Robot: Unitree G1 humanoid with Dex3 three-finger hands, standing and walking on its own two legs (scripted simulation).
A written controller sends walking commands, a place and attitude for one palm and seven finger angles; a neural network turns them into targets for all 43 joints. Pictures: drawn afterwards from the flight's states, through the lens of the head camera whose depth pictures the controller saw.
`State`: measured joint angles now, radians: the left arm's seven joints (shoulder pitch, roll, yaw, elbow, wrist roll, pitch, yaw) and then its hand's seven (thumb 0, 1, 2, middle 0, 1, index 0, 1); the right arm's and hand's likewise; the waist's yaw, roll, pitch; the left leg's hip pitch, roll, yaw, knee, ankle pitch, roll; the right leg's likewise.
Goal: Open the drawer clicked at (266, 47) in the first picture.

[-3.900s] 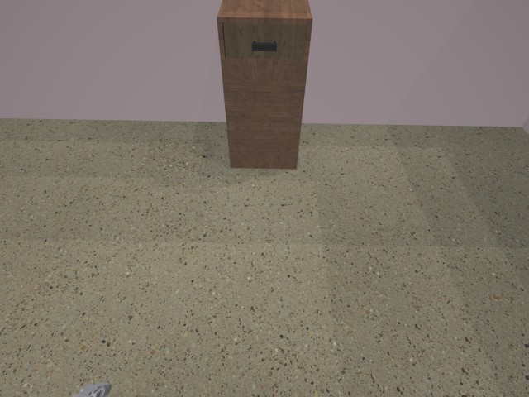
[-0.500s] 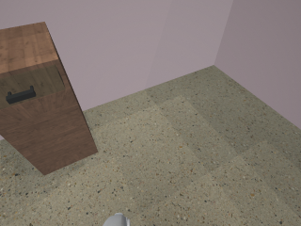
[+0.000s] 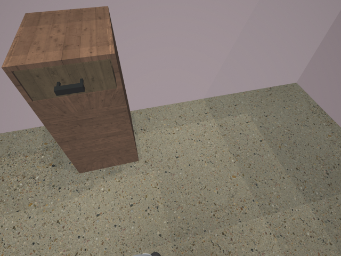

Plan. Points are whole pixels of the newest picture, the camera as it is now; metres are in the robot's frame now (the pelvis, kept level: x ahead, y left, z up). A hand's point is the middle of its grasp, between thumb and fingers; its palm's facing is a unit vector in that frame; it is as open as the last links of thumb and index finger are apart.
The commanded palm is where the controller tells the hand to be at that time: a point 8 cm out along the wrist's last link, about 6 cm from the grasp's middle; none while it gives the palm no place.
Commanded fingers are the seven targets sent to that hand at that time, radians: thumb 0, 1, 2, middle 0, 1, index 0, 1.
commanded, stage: turn to face it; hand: left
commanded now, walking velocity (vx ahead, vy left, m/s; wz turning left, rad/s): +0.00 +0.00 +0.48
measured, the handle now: (70, 85) +0.70 +0.42 -0.05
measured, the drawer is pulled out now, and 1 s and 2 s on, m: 0.00 0.00 0.00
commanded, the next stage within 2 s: take the last steps up to it in 0.32 s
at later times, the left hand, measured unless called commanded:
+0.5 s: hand out of the picture -0.06 +0.16 -0.16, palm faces +0.30 -0.92 -0.24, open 7.4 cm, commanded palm none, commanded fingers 0.00 0.90 0.90 -0.20 -0.30 -0.20 -0.30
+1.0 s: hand out of the picture +0.04 +0.17 -0.16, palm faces +0.35 -0.91 -0.22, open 7.4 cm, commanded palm none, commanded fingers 0.00 0.90 0.90 -0.20 -0.30 -0.20 -0.30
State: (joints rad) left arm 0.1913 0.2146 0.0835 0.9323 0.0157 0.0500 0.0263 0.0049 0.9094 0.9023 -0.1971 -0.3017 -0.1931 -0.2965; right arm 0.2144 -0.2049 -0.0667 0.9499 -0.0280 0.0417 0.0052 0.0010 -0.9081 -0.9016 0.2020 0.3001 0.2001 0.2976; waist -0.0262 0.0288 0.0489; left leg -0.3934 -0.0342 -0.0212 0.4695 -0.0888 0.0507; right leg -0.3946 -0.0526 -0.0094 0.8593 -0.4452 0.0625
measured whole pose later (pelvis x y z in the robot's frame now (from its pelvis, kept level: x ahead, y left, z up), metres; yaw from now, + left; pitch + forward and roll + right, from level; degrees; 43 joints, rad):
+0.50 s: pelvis -0.03 -0.03 +0.00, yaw +15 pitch +0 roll +2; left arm 0.29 0.18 0.04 0.97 0.03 0.01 0.02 0.00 0.91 0.90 -0.20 -0.30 -0.20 -0.30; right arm 0.13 -0.23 -0.06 0.96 -0.01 0.06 0.01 0.00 -0.91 -0.90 0.20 0.30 0.19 0.30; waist 0.04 -0.01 0.08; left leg -0.26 0.02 0.06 0.64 -0.39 -0.04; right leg -0.24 -0.14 -0.19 0.56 -0.31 0.01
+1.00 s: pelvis +0.06 -0.02 +0.00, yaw +18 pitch -2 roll +1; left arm 0.27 0.14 0.04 1.02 0.02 -0.06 0.00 0.00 0.91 0.90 -0.20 -0.30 -0.19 -0.30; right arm 0.36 -0.20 -0.04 1.12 -0.02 0.01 0.00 0.00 -0.91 -0.90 0.20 0.30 0.20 0.30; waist 0.01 0.05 0.05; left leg -0.30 0.03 0.03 1.00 -0.44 0.04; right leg -0.26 -0.05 -0.15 0.59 -0.29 -0.04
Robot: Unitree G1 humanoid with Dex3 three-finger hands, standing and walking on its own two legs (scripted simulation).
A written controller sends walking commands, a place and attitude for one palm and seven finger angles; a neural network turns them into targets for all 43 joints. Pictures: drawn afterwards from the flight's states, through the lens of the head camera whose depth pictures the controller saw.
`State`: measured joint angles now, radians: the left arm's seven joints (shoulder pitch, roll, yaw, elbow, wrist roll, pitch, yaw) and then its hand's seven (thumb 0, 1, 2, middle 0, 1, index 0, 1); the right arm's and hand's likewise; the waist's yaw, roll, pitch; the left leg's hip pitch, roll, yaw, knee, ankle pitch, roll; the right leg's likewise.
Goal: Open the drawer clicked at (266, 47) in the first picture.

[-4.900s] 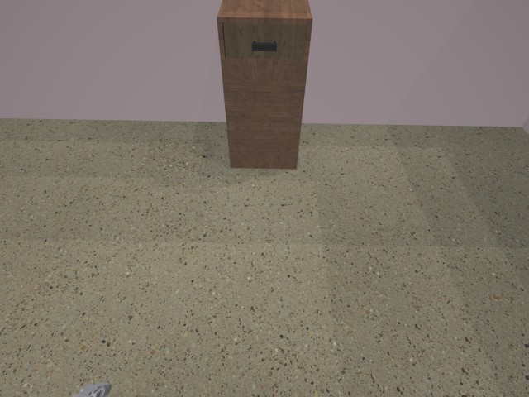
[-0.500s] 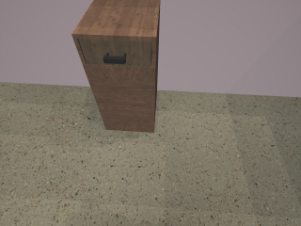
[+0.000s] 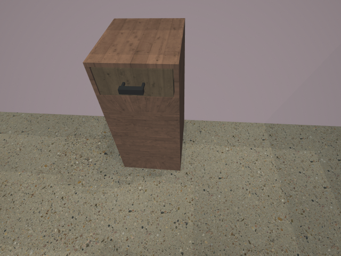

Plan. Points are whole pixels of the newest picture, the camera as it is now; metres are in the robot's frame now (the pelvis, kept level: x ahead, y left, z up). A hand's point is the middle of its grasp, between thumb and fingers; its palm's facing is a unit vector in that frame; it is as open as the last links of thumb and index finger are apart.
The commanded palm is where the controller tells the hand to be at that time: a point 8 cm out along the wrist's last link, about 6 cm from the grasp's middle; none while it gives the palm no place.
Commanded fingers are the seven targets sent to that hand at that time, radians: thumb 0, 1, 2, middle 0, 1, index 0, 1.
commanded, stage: take the last steps up to it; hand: left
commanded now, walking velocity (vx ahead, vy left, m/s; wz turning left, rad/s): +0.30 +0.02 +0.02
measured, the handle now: (132, 87) +0.74 +0.22 -0.05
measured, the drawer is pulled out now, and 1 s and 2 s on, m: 0.00 0.00 0.00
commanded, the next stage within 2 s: come to a stop and stand still in 0.44 s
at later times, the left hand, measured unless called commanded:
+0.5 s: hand out of the picture +0.13 +0.23 -0.18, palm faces +0.06 -0.99 -0.15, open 7.4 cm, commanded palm none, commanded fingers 0.00 0.90 0.90 -0.20 -0.30 -0.20 -0.30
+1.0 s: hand (110, 204) +0.29 +0.22 -0.16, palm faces +0.02 -0.97 -0.25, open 7.3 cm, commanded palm none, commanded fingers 0.00 0.90 0.90 -0.20 -0.30 -0.20 -0.30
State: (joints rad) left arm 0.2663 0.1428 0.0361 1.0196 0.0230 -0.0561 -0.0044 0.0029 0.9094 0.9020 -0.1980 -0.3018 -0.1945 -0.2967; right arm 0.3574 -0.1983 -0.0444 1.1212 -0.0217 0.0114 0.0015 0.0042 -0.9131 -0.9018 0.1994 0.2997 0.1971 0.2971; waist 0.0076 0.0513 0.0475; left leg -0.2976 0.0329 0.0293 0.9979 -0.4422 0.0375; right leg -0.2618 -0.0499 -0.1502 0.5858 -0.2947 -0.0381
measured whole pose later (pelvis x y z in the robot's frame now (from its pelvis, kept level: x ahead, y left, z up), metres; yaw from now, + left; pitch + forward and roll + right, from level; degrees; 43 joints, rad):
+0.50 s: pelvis +0.16 +0.07 +0.00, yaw -1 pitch -1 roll +0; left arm 0.34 0.16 0.05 1.12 0.03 -0.01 0.01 0.01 0.91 0.90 -0.20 -0.30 -0.19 -0.30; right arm 0.19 -0.15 -0.05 1.01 -0.02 -0.06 -0.03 -0.02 -0.95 -0.90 0.20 0.30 0.20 0.30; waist 0.02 -0.04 0.06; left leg -0.27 0.03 0.18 0.51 -0.22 0.06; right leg -0.40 -0.08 -0.07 1.12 -0.40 -0.01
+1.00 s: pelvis +0.21 +0.04 +0.01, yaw -1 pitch +0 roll +1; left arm 0.13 0.13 0.04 1.00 0.03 0.02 0.05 0.00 0.92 0.90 -0.20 -0.30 -0.20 -0.30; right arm 0.22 -0.17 -0.06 1.06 -0.01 0.07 -0.03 0.00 -0.91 -0.90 0.20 0.30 0.20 0.30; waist 0.00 0.03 0.11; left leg -0.37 0.00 0.03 0.99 -0.53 -0.03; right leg -0.32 -0.06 -0.09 0.52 -0.20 -0.03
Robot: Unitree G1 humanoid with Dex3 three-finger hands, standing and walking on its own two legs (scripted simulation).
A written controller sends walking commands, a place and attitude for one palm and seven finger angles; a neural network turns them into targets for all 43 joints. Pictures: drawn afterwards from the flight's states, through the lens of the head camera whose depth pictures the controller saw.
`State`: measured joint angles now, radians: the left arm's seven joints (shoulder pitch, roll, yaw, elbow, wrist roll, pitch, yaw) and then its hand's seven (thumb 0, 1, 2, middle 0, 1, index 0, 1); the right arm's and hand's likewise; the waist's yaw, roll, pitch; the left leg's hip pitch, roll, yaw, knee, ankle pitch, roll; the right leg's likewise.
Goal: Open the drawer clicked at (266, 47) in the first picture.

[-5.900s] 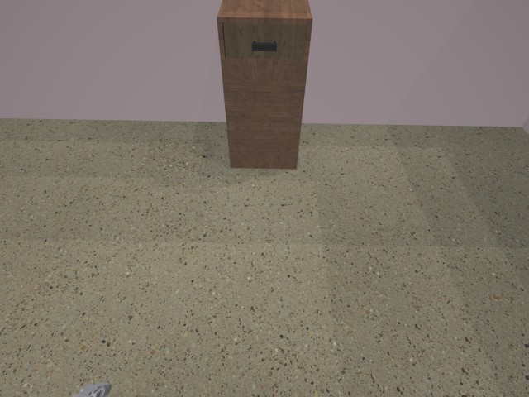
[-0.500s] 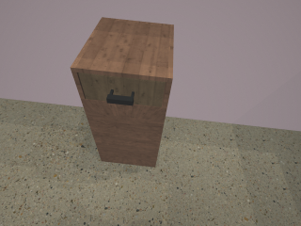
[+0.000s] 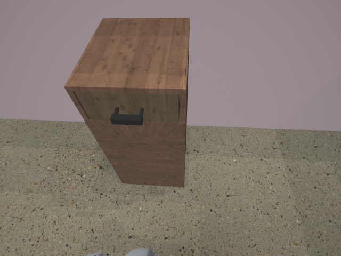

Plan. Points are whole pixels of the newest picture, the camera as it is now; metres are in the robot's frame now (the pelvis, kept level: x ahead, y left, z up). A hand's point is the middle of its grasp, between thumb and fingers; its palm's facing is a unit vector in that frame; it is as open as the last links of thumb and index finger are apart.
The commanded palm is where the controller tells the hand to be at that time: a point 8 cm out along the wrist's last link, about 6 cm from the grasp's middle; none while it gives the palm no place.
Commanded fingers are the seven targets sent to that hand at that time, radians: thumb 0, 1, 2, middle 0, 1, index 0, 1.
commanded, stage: come to a stop and stand still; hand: left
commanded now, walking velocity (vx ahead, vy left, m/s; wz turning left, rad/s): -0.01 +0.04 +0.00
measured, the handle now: (128, 114) +0.54 +0.18 -0.06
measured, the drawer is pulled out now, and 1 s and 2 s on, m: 0.00 0.00 0.00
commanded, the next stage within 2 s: look again from close up in 0.78 s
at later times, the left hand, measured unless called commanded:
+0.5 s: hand out of the picture -0.03 +0.27 -0.17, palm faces +0.02 -0.96 -0.27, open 7.4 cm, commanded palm none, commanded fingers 0.00 0.90 0.90 -0.20 -0.30 -0.20 -0.30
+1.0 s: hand out of the picture -0.05 +0.23 -0.17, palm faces +0.02 -0.98 -0.19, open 7.4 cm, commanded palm none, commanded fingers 0.00 0.90 0.90 -0.20 -0.30 -0.20 -0.30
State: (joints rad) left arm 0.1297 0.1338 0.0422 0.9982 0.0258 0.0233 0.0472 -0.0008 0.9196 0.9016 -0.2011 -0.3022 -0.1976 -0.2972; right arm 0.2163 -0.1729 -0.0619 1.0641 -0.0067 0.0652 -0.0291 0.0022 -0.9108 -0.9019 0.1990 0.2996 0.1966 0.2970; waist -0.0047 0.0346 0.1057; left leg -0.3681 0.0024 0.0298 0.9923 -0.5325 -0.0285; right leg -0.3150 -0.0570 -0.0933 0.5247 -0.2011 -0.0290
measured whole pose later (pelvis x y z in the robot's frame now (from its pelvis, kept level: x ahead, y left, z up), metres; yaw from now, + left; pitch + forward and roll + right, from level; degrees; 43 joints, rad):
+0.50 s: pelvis -0.06 +0.06 -0.01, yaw -1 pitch -2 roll +0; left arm 0.34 0.21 0.02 0.93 0.02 0.04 0.02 0.01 0.91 0.90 -0.20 -0.30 -0.19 -0.30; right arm 0.28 -0.20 -0.02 0.87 -0.02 0.03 -0.01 0.00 -0.91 -0.90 0.20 0.30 0.20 0.30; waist 0.01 0.02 0.00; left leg -0.28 -0.01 0.08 0.63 -0.32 0.04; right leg -0.35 -0.07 -0.07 0.61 -0.23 0.01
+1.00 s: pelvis -0.06 +0.06 +0.00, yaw -1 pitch -1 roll +1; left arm 0.34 0.13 0.00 1.05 0.02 0.01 0.04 0.00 0.91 0.90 -0.20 -0.30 -0.19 -0.30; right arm 0.33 -0.16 -0.01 1.05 -0.02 0.01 -0.01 0.00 -0.91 -0.90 0.20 0.30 0.20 0.30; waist 0.00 0.01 0.01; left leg -0.20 -0.02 0.08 0.46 -0.24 0.04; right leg -0.29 -0.05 -0.04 0.47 -0.16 0.02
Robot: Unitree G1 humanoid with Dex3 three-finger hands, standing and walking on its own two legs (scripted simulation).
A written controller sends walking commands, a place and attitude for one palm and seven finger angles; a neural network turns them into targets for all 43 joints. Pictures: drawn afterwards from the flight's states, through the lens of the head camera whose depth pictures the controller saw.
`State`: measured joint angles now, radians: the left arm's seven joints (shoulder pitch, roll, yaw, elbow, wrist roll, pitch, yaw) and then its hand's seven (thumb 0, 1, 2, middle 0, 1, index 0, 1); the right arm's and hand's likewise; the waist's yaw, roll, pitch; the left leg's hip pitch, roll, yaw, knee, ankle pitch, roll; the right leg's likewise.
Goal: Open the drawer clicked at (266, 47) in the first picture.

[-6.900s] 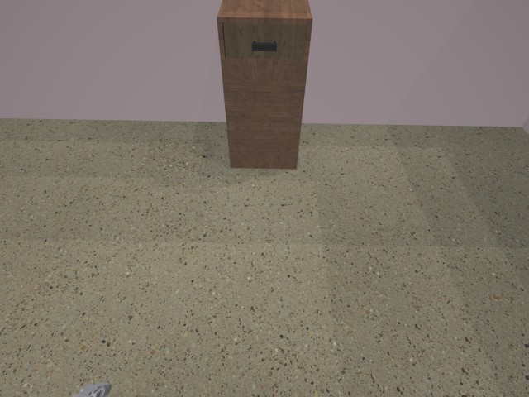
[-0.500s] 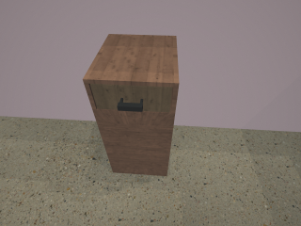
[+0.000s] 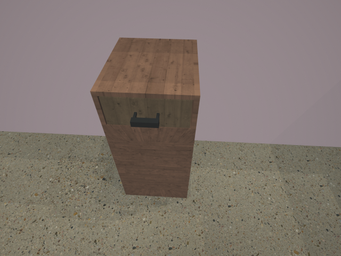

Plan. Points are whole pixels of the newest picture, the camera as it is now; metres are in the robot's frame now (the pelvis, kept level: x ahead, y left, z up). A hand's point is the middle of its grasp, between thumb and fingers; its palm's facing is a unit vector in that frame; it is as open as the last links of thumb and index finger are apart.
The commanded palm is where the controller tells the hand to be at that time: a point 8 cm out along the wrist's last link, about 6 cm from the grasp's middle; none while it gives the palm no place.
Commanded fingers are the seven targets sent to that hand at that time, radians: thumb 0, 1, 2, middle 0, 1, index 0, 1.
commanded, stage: look again from close up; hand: left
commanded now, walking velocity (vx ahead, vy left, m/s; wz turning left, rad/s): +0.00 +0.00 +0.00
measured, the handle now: (145, 118) +0.59 +0.13 -0.06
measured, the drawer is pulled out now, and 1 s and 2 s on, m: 0.00 0.00 0.00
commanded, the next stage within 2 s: shuffle to correct the standing spot in 0.34 s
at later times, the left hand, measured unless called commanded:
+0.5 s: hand out of the picture +0.02 +0.15 -0.17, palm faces +0.04 -0.98 -0.19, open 7.4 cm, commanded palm none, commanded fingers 0.00 0.90 0.90 -0.20 -0.30 -0.20 -0.30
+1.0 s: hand out of the picture +0.05 +0.12 -0.18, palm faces +0.07 -0.98 -0.19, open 7.4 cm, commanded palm none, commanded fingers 0.00 0.90 0.90 -0.20 -0.30 -0.20 -0.30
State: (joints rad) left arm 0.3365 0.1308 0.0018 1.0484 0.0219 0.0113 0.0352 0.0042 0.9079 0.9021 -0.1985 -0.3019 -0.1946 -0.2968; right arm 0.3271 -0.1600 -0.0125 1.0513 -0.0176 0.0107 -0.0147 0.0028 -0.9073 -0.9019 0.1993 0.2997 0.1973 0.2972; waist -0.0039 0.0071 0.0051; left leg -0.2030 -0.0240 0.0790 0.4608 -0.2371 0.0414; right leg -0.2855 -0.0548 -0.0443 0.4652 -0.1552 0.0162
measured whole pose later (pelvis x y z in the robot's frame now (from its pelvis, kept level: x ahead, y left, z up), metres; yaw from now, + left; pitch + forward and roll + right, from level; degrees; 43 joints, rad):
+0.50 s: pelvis +0.02 -0.02 +0.00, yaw +0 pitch -2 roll +0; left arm 0.32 0.12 0.00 1.10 0.01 -0.01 0.04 0.01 0.92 0.90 -0.20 -0.30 -0.19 -0.30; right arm 0.32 -0.14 0.00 1.12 -0.01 0.00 -0.03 0.00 -0.91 -0.90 0.20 0.30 0.20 0.30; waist 0.00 0.01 0.01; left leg -0.15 0.01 0.07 0.43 -0.26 0.01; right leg -0.22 -0.02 -0.06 0.42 -0.17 -0.01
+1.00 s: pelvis +0.07 -0.03 +0.00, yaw +1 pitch +0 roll +0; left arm 0.33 0.11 0.02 1.08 0.01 -0.01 0.06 0.01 0.92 0.90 -0.20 -0.30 -0.20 -0.30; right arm 0.28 -0.14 -0.02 1.08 0.00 0.01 -0.05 0.00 -0.91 -0.90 0.20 0.30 0.20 0.30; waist 0.01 0.00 0.05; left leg -0.16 0.04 0.07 0.52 -0.33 -0.02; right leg -0.22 0.00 -0.08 0.50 -0.28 -0.03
